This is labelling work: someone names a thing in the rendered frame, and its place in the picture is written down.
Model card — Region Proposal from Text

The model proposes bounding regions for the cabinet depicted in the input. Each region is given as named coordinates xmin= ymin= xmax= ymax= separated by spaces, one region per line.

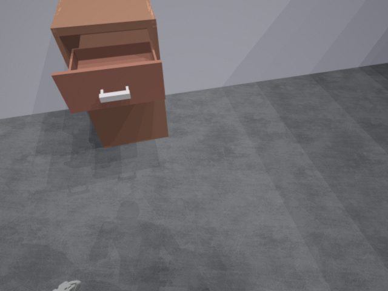
xmin=50 ymin=0 xmax=169 ymax=148

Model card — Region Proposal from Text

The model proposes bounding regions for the handle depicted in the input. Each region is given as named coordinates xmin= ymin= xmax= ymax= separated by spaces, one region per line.
xmin=99 ymin=86 xmax=131 ymax=103

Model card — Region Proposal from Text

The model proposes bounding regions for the drawer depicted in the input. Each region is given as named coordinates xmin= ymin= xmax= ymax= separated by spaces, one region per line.
xmin=52 ymin=41 xmax=166 ymax=113

